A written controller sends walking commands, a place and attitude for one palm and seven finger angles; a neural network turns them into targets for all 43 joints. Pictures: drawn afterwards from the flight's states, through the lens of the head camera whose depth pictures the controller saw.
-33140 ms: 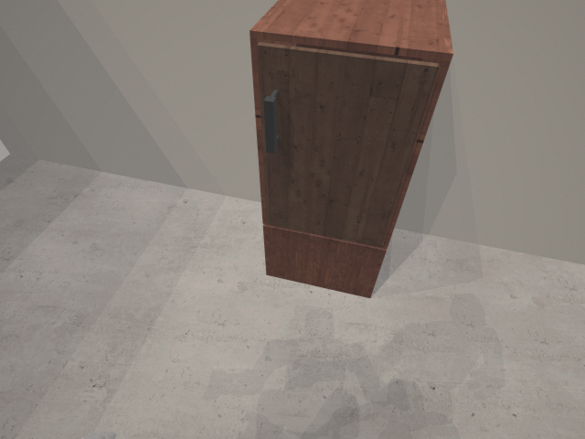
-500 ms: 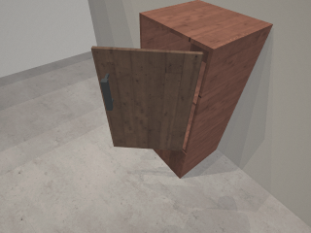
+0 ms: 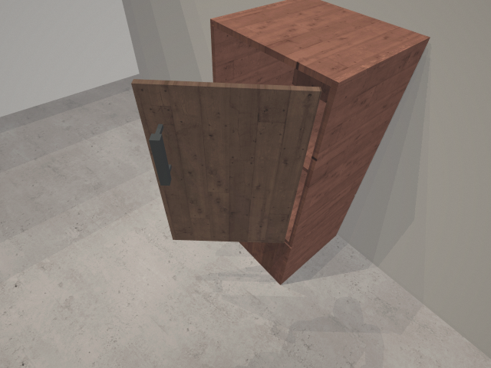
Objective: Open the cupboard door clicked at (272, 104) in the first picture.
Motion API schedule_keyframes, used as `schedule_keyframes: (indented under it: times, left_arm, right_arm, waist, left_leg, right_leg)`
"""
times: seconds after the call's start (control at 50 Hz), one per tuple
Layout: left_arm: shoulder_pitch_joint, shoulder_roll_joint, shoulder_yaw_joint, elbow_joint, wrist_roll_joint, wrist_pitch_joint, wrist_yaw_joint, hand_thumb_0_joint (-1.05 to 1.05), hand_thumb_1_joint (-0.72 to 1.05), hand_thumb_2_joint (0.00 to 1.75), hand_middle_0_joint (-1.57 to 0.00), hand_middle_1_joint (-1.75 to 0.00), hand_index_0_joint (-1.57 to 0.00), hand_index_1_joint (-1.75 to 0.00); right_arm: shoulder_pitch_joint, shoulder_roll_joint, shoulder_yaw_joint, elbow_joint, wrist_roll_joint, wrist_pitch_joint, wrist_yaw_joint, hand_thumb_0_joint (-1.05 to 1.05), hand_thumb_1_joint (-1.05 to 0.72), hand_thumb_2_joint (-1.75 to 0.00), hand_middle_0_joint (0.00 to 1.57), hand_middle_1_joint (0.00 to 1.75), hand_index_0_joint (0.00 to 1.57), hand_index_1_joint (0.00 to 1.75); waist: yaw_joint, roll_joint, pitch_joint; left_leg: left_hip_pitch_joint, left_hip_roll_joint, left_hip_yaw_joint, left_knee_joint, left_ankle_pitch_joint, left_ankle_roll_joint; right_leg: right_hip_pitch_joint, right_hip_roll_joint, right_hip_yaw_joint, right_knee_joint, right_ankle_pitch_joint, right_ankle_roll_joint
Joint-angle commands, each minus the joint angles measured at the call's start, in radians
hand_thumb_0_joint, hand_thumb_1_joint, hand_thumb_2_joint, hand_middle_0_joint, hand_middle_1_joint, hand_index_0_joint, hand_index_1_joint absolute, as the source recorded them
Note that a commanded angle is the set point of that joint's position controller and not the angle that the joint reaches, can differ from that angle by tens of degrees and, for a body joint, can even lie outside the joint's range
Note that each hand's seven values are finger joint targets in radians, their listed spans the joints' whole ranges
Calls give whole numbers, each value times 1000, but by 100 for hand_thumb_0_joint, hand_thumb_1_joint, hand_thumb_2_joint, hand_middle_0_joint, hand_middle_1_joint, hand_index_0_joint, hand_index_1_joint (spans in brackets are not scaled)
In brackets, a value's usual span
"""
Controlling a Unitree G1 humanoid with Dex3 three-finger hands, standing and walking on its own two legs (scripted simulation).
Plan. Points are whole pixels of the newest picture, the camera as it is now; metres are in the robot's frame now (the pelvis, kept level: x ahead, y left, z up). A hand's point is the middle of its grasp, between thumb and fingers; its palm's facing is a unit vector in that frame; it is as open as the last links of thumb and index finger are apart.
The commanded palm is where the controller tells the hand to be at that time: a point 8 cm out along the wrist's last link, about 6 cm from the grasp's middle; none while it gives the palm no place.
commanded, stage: come to a stop and stand still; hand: left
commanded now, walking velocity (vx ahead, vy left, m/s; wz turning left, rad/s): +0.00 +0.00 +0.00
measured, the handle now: (163, 155) +0.57 +0.22 -0.01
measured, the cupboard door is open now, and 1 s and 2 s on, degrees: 48 48 48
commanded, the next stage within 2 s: look again from close up in 1.14 s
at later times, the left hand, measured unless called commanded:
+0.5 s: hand out of the picture +0.06 +0.17 -0.18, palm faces +0.06 -0.98 -0.21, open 7.2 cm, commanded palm none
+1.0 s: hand out of the picture +0.01 +0.15 -0.17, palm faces +0.02 -0.98 -0.20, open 7.4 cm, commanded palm none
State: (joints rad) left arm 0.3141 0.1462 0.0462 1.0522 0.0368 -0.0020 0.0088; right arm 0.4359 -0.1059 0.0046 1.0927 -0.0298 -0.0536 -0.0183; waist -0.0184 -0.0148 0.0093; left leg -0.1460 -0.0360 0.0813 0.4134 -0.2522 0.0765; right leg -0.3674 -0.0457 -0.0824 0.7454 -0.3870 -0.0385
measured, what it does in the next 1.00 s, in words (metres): steps on the spot: right foot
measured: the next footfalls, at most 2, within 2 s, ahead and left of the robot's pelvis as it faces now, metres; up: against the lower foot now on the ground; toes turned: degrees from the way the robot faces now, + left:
right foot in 0.10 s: +0.09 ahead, -0.12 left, +0.00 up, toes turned -4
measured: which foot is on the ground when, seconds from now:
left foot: down 0.00-1.00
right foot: up 0.00-0.08, down 0.10-1.00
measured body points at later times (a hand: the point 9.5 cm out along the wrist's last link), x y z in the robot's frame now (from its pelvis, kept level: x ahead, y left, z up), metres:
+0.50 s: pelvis +0.03 -0.01 +0.00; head +0.04 -0.01 +0.45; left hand +0.06 +0.22 -0.16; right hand +0.06 -0.23 -0.16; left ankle -0.01 +0.08 -0.74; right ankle +0.05 -0.12 -0.74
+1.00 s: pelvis +0.01 -0.02 +0.00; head +0.02 -0.03 +0.45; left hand +0.01 +0.20 -0.16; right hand +0.00 -0.23 -0.17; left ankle -0.01 +0.08 -0.74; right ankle +0.05 -0.12 -0.74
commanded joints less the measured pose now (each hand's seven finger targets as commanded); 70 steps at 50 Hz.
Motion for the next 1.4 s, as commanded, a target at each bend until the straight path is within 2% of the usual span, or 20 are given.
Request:
schedule_keyframes:
  times: [0.0, 0.02, 0.04, 0.06, 0.08, 0.1, 0.12, 0.16, 0.2, 0.24, 0.26, 0.34, 0.44, 0.46, 0.48, 0.5, 0.54, 0.62, 1.2, 1.38]
  left_arm:
    - [11, -15, -8, -63, -10, -33, -6, 0, 90, 90, -20, -30, -20, -30]
    - [38, -3, -5, -53, -11, -37, -1, 0, 90, 90, -20, -30, -20, -30]
    - [76, 30, 0, -39, -13, -43, 8, 0, 90, 90, -20, -30, -20, -30]
    - [132, 75, 5, -18, -15, -47, 15, 0, 90, 90, -20, -30, -20, -30]
    - [157, 125, 9, -2, -20, -44, 19, 0, 90, 90, -20, -30, -20, -30]
    - [139, 137, 10, -1, -24, -44, 22, 0, 90, 90, -20, -30, -20, -30]
    - [85, 127, 6, -11, -24, -43, 26, 0, 90, 90, -20, -30, -20, -30]
    - [-10, 83, -9, -27, -26, -31, 34, 0, 90, 90, -20, -30, -20, -30]
    - [-24, 57, -13, -42, -32, -18, 34, 0, 90, 90, -20, -30, -20, -30]
    - [0, 59, -12, -36, -28, -8, 40, 0, 90, 90, -20, -30, -20, -30]
    - [5, 68, -9, -34, -29, -7, 42, 0, 90, 90, -20, -30, -20, -30]
    - [6, 74, -12, -37, -23, -7, 40, 0, 90, 90, -20, -30, -20, -30]
    - [-3, 71, -23, -28, -22, -7, 34, 0, 90, 90, -20, -30, -20, -30]
    - [85, 126, -24, 22, -18, -17, 73, 0, 90, 90, -20, -30, -20, -30]
    - [45, 152, -25, -22, -25, -27, 63, 0, 90, 90, -20, -30, -20, -30]
    - [5, 141, -34, -34, -25, -29, 53, 0, 90, 90, -20, -30, -20, -30]
    - [-18, 128, -40, -45, -22, -25, 38, 0, 90, 90, -20, -30, -20, -30]
    - [2, 101, -53, -27, -25, -22, 27, 0, 90, 90, -20, -30, -20, -30]
    - [32, 76, -49, 56, -30, -31, 29, 0, 90, 90, -20, -30, -20, -30]
    - [38, 69, -46, 61, -28, -33, 31, 0, 90, 90, -20, -30, -20, -30]
  right_arm:
    - [58, -130, -30, -16, 9, -4, -15, 0, -90, -90, 20, 30, 20, 30]
    - [41, -116, -25, -14, 12, -4, -18, 0, -90, -90, 20, 30, 20, 30]
    - [36, -88, -17, -18, 17, -6, -16, 0, -90, -90, 20, 30, 20, 30]
    - [32, -68, -11, -27, 21, -10, -15, 0, -90, -90, 20, 30, 20, 30]
    - [38, -57, -11, -33, 19, -7, -13, 0, -90, -90, 20, 30, 20, 30]
    - [26, -52, -13, -25, 20, 7, -17, 0, -90, -90, 20, 30, 20, 30]
    - [21, -44, -12, -19, 19, 19, -18, 0, -90, -90, 20, 30, 20, 30]
    - [52, -30, -12, 18, 22, 28, -17, 0, -90, -90, 20, 30, 20, 30]
    - [29, -66, -15, 27, 19, 19, -23, 0, -90, -90, 20, 30, 20, 30]
    - [0, -89, -19, 23, 21, 17, -31, 0, -90, -90, 20, 30, 20, 30]
    - [-10, -99, -23, 13, 22, 18, -34, 0, -90, -90, 20, 30, 20, 30]
    - [-55, -107, -33, -9, 21, 28, -33, 0, -90, -90, 20, 30, 20, 30]
    - [-96, -106, -24, -11, 18, 32, -25, 0, -90, -90, 20, 30, 20, 30]
    - [-185, -190, -32, -88, 34, 25, -15, 0, -90, -90, 20, 30, 20, 30]
    - [-141, -148, -26, -110, 24, 34, -8, 0, -90, -90, 20, 30, 20, 30]
    - [-123, -133, -19, -110, 20, 36, -3, 0, -90, -90, 20, 30, 20, 30]
    - [-99, -136, -12, -115, 10, 27, 0, 0, -90, -90, 20, 30, 20, 30]
    - [-114, -166, -8, -131, 17, 25, -4, 0, -90, -90, 20, 30, 20, 30]
    - [-25, -94, 9, 38, 17, 23, -11, 0, -90, -90, 20, 30, 20, 30]
    - [-32, -87, 6, 45, 19, 19, -16, 0, -90, -90, 20, 30, 20, 30]
  waist:
    - [23, 83, 93]
    - [43, 63, 83]
    - [57, 4, 57]
    - [69, -94, 37]
    - [59, -123, 20]
    - [49, -164, -8]
    - [32, -227, 18]
    - [-12, -131, 65]
    - [14, 87, 66]
    - [31, 136, 40]
    - [29, 120, 7]
    - [23, 8, -29]
    - [22, 10, 14]
    - [49, 25, 21]
    - [15, 34, -38]
    - [2, 23, -21]
    - [4, 140, 28]
    - [13, 15, 94]
    - [19, 6, 96]
    - [20, 22, 75]
  left_leg:
    - [-119, 233, -212, -135, 68, 109]
    - [-148, 208, -179, -77, 96, 77]
    - [-226, 166, -139, -9, 95, 37]
    - [-338, 89, -62, 80, -3, -14]
    - [-355, 40, -11, 134, -133, -49]
    - [-265, 45, -12, 184, -200, -64]
    - [-217, 70, -33, 190, -200, -67]
    - [-83, 99, -56, 17, 63, -67]
    - [-44, 168, -103, -41, 477, -49]
    - [4, 197, -110, -16, 759, -29]
    - [34, 197, -107, 0, 798, -28]
    - [44, 179, -87, 0, 595, -33]
    - [0, 168, -90, -66, 323, -35]
    - [-42, 195, -71, 120, 472, -63]
    - [-77, 129, -78, 65, 89, -68]
    - [-80, 125, -86, 25, -15, -63]
    - [-98, 155, -121, -31, 62, -38]
    - [-125, 155, -133, -83, -1, -24]
    - [-89, 136, -89, -102, 12, -41]
    - [-63, 144, -83, -90, 79, -43]
  right_leg:
    - [110, 22, -29, -183, 98, 1]
    - [193, 11, -9, -270, 145, 2]
    - [321, -47, 78, -307, 221, -15]
    - [434, -175, 218, -303, 385, -65]
    - [434, -289, 302, -316, 517, -127]
    - [347, -317, 318, -358, 546, -161]
    - [268, -294, 286, -374, 575, -159]
    - [154, -199, 154, -307, 624, -94]
    - [162, -88, 79, -233, 501, -14]
    - [180, -64, 64, -221, 418, 6]
    - [189, -64, 62, -221, 426, 7]
    - [207, -90, 81, -237, 546, 1]
    - [204, -88, 95, -296, 429, 1]
    - [179, -124, 122, -273, 660, 10]
    - [210, -152, 161, -290, 464, -25]
    - [158, -144, 166, -307, 283, -36]
    - [117, -83, 113, -289, 182, -28]
    - [126, -62, 111, -326, 152, -16]
    - [167, -80, 131, -382, 177, -21]
    - [191, -81, 124, -366, 290, -21]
